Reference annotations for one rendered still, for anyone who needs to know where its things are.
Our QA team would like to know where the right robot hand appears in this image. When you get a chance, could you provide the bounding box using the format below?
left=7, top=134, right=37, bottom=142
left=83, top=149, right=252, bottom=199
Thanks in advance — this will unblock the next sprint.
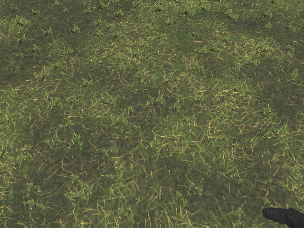
left=262, top=207, right=304, bottom=228

